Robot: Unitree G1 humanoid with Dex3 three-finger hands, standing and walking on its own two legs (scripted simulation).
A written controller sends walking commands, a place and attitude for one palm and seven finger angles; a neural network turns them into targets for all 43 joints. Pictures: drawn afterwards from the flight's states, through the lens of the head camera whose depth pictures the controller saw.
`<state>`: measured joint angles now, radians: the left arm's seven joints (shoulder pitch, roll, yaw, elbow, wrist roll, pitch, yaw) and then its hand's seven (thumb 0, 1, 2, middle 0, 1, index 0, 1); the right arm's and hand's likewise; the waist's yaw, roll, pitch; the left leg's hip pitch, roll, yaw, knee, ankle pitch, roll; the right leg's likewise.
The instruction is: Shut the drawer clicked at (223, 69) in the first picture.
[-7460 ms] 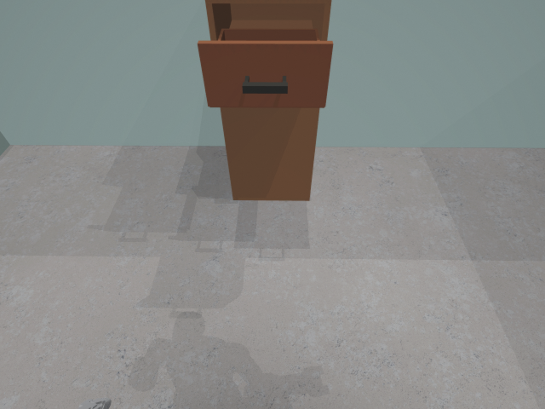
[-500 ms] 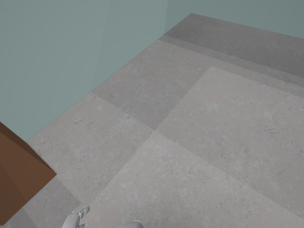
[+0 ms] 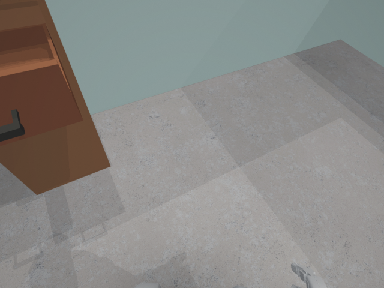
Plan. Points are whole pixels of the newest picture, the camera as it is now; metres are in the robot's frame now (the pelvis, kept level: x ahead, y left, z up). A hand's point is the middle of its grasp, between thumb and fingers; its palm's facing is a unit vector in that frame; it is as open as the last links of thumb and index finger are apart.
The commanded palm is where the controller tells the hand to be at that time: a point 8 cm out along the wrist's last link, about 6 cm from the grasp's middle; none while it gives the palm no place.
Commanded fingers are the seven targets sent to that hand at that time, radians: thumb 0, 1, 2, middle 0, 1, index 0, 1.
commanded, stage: turn to face it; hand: left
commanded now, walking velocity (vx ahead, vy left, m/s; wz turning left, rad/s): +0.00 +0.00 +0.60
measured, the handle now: out of the picture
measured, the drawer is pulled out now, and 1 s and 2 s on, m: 0.30 0.30 0.30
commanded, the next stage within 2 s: take the last steps up to it in 0.88 s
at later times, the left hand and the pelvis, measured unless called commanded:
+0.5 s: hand out of the picture +0.12 +0.21 -0.13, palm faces +0.27 -0.92 -0.27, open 7.4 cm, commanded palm none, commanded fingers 0.00 0.90 0.90 -0.20 -0.30 -0.20 -0.30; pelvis +0.02 -0.02 +0.01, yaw +17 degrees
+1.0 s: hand out of the picture -0.12 +0.14 -0.16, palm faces +0.58 -0.77 -0.26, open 7.4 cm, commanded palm none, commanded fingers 0.00 0.90 0.90 -0.20 -0.30 -0.20 -0.30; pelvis +0.00 -0.02 +0.01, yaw +32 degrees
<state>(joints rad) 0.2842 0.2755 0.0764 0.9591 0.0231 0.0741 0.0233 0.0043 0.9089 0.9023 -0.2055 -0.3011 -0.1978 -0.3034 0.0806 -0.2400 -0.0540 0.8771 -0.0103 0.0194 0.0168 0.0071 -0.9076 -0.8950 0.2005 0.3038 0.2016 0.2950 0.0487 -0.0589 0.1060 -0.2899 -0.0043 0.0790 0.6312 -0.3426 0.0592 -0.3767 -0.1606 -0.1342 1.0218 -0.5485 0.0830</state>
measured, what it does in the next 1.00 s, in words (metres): steps on the spot, turning left: right foot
